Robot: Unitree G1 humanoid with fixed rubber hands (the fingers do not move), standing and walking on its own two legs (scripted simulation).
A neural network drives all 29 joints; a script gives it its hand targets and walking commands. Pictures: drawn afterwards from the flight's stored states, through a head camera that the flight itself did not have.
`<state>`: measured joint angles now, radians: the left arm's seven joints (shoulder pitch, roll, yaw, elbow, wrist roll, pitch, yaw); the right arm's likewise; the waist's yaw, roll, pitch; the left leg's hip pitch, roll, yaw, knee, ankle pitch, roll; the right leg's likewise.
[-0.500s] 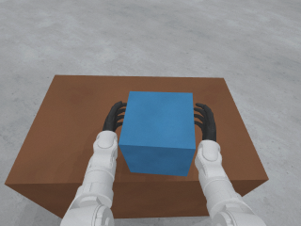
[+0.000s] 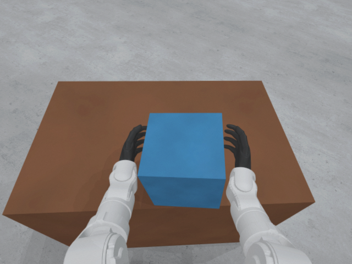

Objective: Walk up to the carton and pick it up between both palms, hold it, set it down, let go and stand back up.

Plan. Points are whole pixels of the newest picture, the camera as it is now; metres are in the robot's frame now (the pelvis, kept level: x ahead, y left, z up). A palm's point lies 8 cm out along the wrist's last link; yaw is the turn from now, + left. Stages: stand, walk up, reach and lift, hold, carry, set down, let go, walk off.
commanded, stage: set down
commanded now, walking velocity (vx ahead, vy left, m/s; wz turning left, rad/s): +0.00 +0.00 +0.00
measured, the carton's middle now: (185, 162) +0.36 -0.02 -0.03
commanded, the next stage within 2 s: none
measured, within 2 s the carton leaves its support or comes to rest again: rests again in 1.38 s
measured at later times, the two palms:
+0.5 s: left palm (131, 159) +0.36 +0.11 -0.01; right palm (241, 163) +0.33 -0.15 +0.01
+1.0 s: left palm (137, 159) +0.37 +0.10 -0.02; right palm (244, 171) +0.33 -0.16 -0.01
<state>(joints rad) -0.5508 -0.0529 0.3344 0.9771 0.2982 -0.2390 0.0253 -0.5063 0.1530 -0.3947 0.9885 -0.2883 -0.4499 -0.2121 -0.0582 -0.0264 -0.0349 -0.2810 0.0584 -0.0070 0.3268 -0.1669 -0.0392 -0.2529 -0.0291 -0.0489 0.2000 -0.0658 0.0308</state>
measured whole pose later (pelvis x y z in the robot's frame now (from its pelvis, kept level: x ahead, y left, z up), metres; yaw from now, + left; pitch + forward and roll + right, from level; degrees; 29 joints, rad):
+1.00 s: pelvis -0.01 +0.00 -0.01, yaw -2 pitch +13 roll -1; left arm -0.64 -0.04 0.40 1.19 0.32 -0.50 0.06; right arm -0.55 0.12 -0.43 1.13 -0.28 -0.56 -0.22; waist -0.05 -0.02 -0.08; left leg -0.47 0.08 0.01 0.46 -0.21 -0.04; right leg -0.47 -0.01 -0.02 0.35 -0.11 0.02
